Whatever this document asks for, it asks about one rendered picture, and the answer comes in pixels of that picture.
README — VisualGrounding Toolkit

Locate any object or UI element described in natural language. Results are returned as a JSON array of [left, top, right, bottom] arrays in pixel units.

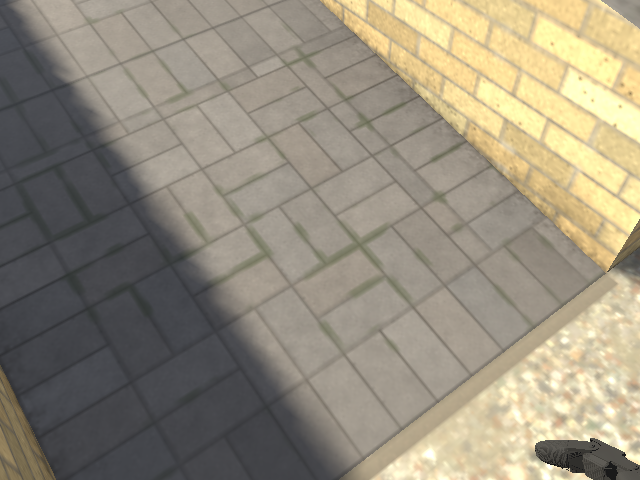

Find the right robot hand
[[535, 438, 640, 480]]

